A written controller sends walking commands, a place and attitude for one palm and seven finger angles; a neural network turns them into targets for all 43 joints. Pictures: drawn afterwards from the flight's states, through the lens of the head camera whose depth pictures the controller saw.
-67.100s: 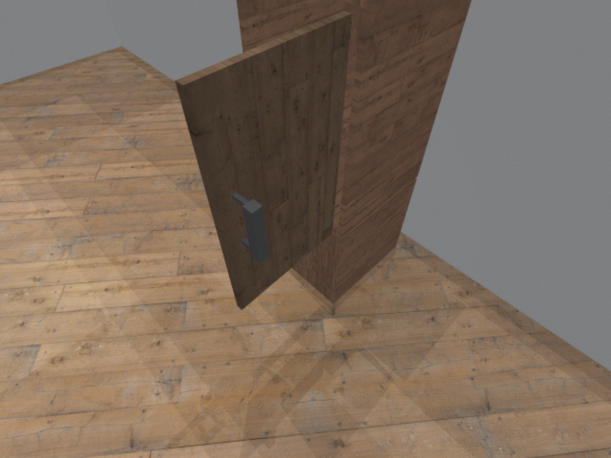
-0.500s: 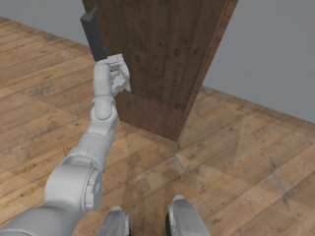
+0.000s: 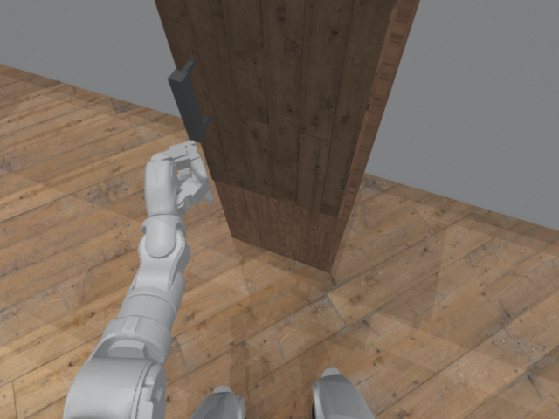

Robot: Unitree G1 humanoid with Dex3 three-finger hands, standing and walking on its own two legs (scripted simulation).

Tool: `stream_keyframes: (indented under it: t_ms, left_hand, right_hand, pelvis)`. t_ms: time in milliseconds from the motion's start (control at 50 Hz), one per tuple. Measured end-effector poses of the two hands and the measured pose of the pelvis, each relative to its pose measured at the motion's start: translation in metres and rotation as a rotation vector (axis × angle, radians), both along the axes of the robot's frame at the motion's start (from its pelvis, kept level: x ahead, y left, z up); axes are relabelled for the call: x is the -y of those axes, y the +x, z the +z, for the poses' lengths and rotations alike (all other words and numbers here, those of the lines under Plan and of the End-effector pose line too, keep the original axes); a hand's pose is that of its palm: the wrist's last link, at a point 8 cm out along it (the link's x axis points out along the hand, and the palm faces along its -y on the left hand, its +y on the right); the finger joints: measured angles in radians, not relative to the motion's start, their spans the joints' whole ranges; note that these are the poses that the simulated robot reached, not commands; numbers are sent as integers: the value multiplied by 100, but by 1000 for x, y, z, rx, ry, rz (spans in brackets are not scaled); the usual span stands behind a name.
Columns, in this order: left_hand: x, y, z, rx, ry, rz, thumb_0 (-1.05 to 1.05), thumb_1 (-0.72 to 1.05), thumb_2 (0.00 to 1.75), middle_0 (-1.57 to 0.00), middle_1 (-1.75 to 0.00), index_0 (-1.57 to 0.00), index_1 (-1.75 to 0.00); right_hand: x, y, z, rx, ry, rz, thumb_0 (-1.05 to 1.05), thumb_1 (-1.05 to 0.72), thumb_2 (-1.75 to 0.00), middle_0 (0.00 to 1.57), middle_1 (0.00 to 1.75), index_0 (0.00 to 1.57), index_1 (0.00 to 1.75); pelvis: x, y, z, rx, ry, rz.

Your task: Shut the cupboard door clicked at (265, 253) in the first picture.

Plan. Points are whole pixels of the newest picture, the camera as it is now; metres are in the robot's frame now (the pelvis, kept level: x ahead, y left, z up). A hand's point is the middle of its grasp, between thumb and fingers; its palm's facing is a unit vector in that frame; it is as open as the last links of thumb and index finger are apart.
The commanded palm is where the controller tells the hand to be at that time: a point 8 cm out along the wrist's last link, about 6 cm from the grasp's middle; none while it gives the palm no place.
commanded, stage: draw the hand back to the body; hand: left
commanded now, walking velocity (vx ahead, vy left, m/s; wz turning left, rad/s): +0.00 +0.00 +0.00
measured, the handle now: (194, 101) +0.65 +0.12 +0.03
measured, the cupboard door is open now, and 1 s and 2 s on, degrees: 2 2 2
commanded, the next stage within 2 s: step back with the hand held close in 1.34 s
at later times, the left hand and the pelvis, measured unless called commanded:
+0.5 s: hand (86, 241) +0.31 +0.18 +0.15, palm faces +0.16 -0.96 -0.25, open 3.2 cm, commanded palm +0.27 +0.23 +0.17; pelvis +0.03 +0.00 +0.06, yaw +2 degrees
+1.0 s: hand out of the picture +0.22 +0.29 +0.24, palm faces +0.51 -0.74 -0.44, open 6.4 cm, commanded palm +0.17 +0.31 +0.25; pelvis +0.04 +0.01 +0.07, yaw +2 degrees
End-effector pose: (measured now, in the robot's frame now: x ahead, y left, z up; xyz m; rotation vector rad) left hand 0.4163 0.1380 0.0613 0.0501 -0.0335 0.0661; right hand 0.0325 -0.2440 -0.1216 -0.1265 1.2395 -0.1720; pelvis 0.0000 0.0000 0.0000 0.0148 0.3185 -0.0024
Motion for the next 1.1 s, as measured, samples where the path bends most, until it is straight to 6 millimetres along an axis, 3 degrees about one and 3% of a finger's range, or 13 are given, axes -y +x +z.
stream_keyframes:
  t_ms: [120, 260, 400, 540, 740, 1000, 1100]
  left_hand:
    - [-27, -38, 31, 36, -12, 1, 2, 90, 90, -130, -150, -130, -150]
    - [-42, -70, 56, 40, -10, -51, 2, 90, 90, -129, -148, -128, -148]
    - [-66, -109, 77, -49, 146, 1, 2, 90, 90, -118, -136, -117, -136]
    - [-103, -144, 108, -59, 210, 141, 2, 90, 90, -101, -118, -100, -117]
    - [-139, -189, 142, -28, 281, 291, 2, 90, 90, -74, -89, -74, -88]
    - [-180, -242, 197, 83, 460, 463, 2, 89, 90, -39, -50, -38, -49]
    - [-184, -253, 198, 94, 458, 501, 1, 90, 90, -29, -39, -28, -38]
  right_hand:
    - [7, 31, 29, 101, -42, 31, 1, -90, -90, 21, 30, 20, 30]
    - [7, 96, 60, 303, -63, 82, 1, -90, -90, 20, 30, 20, 30]
    - [-14, 157, 96, 465, -51, 91, 1, -91, -90, 20, 30, 20, 30]
    - [-42, 196, 119, 552, -21, 175, 1, -90, -90, 20, 30, 20, 30]
    - [-60, 206, 121, 563, 10, 244, 1, -90, -90, 21, 30, 20, 30]
    - [-46, 190, 112, 543, -11, 217, 2, -90, -90, 21, 30, 20, 30]
    - [-41, 185, 111, 544, -24, 215, 2, -90, -90, 21, 30, 20, 30]
  pelvis:
    - [1, 6, 21, 81, -11, 18]
    - [0, 13, 35, 154, -14, 29]
    - [-1, 23, 53, 245, -4, 27]
    - [-3, 33, 66, 315, -7, 42]
    - [-6, 44, 74, 356, -9, 49]
    - [-9, 44, 75, 371, -12, 43]
    - [-9, 39, 75, 379, -10, 45]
